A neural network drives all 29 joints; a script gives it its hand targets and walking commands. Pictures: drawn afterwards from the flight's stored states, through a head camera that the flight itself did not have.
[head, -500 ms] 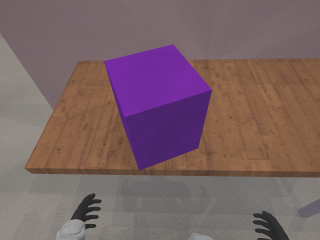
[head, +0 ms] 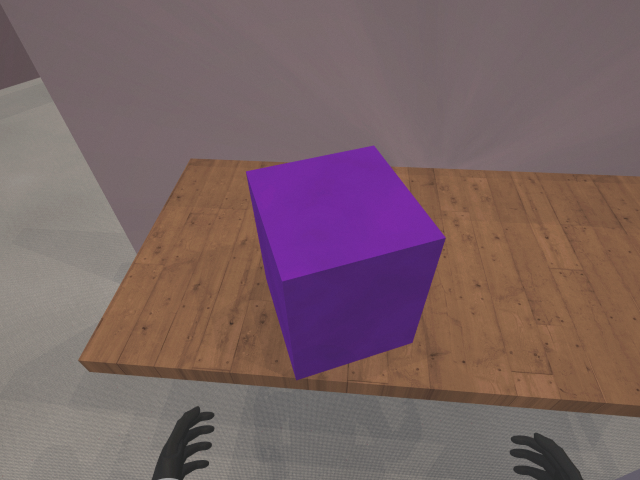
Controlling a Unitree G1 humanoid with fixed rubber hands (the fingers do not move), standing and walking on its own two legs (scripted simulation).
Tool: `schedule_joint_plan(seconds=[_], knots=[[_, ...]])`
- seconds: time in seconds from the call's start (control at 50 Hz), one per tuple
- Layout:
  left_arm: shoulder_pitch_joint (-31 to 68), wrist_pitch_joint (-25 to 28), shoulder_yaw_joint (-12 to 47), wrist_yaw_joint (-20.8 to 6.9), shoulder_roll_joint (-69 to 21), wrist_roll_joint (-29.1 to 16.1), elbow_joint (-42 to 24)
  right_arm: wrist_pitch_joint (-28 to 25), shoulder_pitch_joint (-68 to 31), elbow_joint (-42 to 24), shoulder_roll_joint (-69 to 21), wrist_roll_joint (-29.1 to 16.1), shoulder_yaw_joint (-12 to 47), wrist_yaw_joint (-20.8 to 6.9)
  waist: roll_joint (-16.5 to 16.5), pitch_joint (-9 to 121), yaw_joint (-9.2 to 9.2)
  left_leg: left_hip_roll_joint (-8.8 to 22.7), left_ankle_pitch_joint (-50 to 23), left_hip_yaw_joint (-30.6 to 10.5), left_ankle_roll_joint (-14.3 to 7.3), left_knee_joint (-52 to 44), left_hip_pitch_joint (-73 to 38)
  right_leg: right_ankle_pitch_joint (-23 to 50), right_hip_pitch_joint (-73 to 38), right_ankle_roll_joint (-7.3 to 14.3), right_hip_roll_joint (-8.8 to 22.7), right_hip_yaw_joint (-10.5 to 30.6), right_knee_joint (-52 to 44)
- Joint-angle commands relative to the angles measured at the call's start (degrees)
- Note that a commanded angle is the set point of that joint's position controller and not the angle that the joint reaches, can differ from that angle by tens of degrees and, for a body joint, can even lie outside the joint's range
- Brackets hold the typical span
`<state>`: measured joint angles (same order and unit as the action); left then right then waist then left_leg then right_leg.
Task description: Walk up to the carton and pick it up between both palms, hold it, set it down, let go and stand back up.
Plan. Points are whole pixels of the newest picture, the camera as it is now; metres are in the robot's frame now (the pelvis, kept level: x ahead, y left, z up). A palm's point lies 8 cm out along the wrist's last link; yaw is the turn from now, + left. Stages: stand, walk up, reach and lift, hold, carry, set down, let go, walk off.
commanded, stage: reach and lift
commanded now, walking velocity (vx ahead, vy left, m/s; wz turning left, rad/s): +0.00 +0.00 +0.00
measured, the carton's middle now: (335, 263) +0.44 +0.02 +0.02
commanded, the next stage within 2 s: none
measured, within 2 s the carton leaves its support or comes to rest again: neither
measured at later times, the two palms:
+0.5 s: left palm (186, 449) +0.18 +0.19 -0.02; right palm (589, 463) +0.19 -0.28 -0.03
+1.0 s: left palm (206, 410) +0.22 +0.17 +0.01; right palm (590, 406) +0.24 -0.29 +0.00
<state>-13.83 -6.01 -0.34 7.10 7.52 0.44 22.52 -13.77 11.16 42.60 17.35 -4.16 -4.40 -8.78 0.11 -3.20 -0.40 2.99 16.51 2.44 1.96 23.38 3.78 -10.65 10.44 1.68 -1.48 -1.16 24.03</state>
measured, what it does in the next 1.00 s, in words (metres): stands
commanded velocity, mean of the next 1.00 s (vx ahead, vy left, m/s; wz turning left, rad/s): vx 0.00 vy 0.00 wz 0.00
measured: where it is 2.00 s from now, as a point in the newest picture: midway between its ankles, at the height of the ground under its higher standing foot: outside the picture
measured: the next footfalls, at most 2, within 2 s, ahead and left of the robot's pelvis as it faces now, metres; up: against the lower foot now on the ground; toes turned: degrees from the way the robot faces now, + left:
none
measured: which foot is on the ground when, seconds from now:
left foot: down 0.00-1.00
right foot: down 0.00-1.00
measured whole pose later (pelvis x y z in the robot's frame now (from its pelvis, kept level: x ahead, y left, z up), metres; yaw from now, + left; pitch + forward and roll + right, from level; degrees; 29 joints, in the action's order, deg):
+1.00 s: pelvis +0.00 -0.01 -0.01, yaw +0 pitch +0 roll +0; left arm -10.8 2.2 -0.1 16.1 -2.9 2.6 10.2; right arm -23.5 0.8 44.1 29.2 -28.4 6.1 -18.1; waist 1.0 1.8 -2.7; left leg 3.7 18.5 1.3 2.9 27.5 9.3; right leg -12.6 16.2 2.8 -2.6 -0.8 28.3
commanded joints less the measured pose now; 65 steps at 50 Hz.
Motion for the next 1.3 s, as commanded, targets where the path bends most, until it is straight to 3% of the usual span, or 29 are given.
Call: schedule_joint_plan(seconds=[0.0,0.02,0.12,0.16,0.2,0.36,0.4,0.48,0.6,0.68,0.8,0.82,0.88,0.9,1.0,1.06,1.1,1.12,1.28], knots=[[2.7,3.6,-1.9,1.4,3.5,0.8,-9.6,-2.8,-3.3,-7.1,10.4,-2.8,-1.4,-1.1,2.8,6.3,-1.36,-2.8,-10.6,0.5,-0.6,-5.1,5.0,9.9,-6.7,0.8,-0.2,1.9,-4.9],[2.5,4.0,-1.7,1.5,3.1,0.8,-9.9,-3.0,-3.3,-7.6,11.0,-2.9,-1.3,-1.3,3.9,6.2,-0.92,-2.9,-10.8,0.7,-0.7,-5.0,5.0,10.7,-6.6,0.7,-0.2,2.2,-5.0],[-0.2,4.3,-0.9,2.6,0.0,2.4,-14.7,-3.2,-2.5,-7.4,13.8,-6.8,-0.2,-2.8,1.0,5.5,-1.63,-2.8,-13.5,0.4,0.4,-5.4,3.3,11.2,-7.1,2.0,-0.7,2.1,-5.7],[-0.7,4.9,-0.2,2.6,-1.3,2.3,-15.5,-3.6,-1.7,-6.7,14.9,-7.6,-0.5,-3.5,1.4,5.3,-0.49,-2.6,-14.8,-0.2,0.4,-5.3,2.0,12.1,-6.2,2.1,-1.1,1.6,-6.0],[-2.2,5.6,0.1,3.0,-2.1,3.1,-16.5,-4.2,-1.3,-6.3,15.7,-8.9,-0.6,-4.1,0.0,5.5,-0.61,-2.5,-16.2,-0.3,0.9,-4.7,1.5,11.7,-5.6,2.7,-1.2,1.7,-5.9],[-2.2,8.2,1.5,4.7,-5.3,2.9,-18.7,-6.6,-3.8,-7.2,19.8,-13.1,0.4,-6.8,2.9,5.1,-1.46,-1.8,-14.6,-1.0,0.5,-4.3,3.6,10.0,-4.1,3.6,-1.7,1.7,-5.3],[-2.9,8.5,0.7,4.9,-5.2,3.7,-18.8,-7.1,-3.3,-6.5,19.6,-14.1,1.6,-7.0,2.3,4.0,-1.59,-2.1,-14.1,-0.6,0.4,-4.1,5.4,10.8,-5.4,3.7,-1.3,2.4,-4.8],[-2.2,9.8,1.5,5.3,-6.4,2.8,-20.1,-9.3,-5.6,-7.1,21.4,-16.2,2.0,-7.3,4.7,7.6,-1.68,-2.5,-16.5,-0.5,0.4,-2.7,5.6,15.3,-6.8,3.0,-1.2,2.7,-3.8],[0.0,10.8,1.5,7.0,-8.0,3.3,-21.3,-10.3,-8.8,-6.7,22.8,-19.6,3.5,-8.5,4.8,7.4,-2.55,-2.5,-12.7,-0.3,-0.1,-2.5,8.8,11.1,-6.0,3.4,-0.9,3.6,-2.6],[2.0,10.9,2.0,7.8,-9.3,3.4,-22.0,-10.9,-10.3,-4.3,23.7,-21.5,3.8,-9.3,3.6,8.3,-1.45,-2.4,-10.9,-0.5,-0.2,-1.6,8.7,9.2,-4.1,3.9,-0.9,3.9,-1.9],[5.5,11.6,0.7,8.2,-9.4,2.7,-22.1,-12.3,-14.1,-5.4,24.3,-23.6,6.1,-9.1,7.3,9.9,-2.06,-2.9,-10.2,-0.1,-0.7,0.3,13.9,10.0,-8.0,2.7,0.3,6.5,-0.8],[7.2,11.8,0.6,8.7,-9.2,2.8,-23.0,-12.4,-16.0,-5.4,24.8,-24.3,6.0,-9.3,6.4,11.0,-2.49,-2.9,-9.2,0.0,-0.8,0.2,14.0,8.2,-7.0,3.0,0.2,6.3,-0.5],[8.0,11.0,0.8,9.1,-10.4,2.7,-21.7,-12.1,-17.9,-4.2,25.1,-24.8,6.4,-9.6,5.8,11.3,-2.89,-2.8,-9.8,-0.1,-0.8,0.2,13.9,7.8,-5.8,3.3,0.0,6.2,-0.6],[7.8,10.6,1.0,8.9,-10.6,2.4,-21.3,-12.1,-18.0,-4.5,24.9,-25.0,6.5,-9.5,7.2,11.5,-1.97,-2.9,-8.7,-0.1,-1.0,0.5,14.1,7.3,-6.1,3.0,0.2,6.6,-0.7],[13.4,8.4,0.2,9.2,-9.8,2.2,-22.3,-10.0,-22.2,-5.2,24.8,-24.6,6.3,-8.7,7.8,12.2,-2.23,-2.9,-7.0,0.2,-1.4,-1.0,16.1,6.4,-7.5,2.7,0.8,8.0,-1.5],[16.6,6.6,-0.9,9.5,-8.7,1.5,-23.8,-8.3,-26.1,-8.1,24.7,-24.7,6.1,-8.3,7.5,15.6,-3.06,-3.3,-7.7,0.8,-1.6,-1.3,15.8,8.5,-8.7,2.4,0.9,8.2,-0.9],[16.7,4.9,-1.3,9.3,-9.4,2.1,-23.7,-6.7,-25.9,-6.9,24.7,-25.0,6.8,-8.2,6.1,14.4,-3.09,-3.1,-8.2,0.5,-1.3,-2.2,15.3,8.5,-9.8,2.9,1.0,8.3,-1.5],[18.4,4.0,-1.8,9.1,-9.5,1.5,-26.1,-5.9,-28.8,-6.0,26.7,-24.1,6.6,-7.8,6.9,15.2,-3.62,-2.5,-6.9,0.8,-1.2,-2.7,16.0,8.0,-8.5,2.9,0.5,7.5,-2.0],[22.4,-2.7,-2.4,8.3,-8.9,1.4,-27.5,-0.2,-32.7,-8.3,26.6,-23.5,4.9,-7.6,5.3,16.7,-2.89,-2.4,-9.6,0.3,-1.4,-4.9,11.3,10.0,-8.6,3.8,-0.3,6.2,-4.2]])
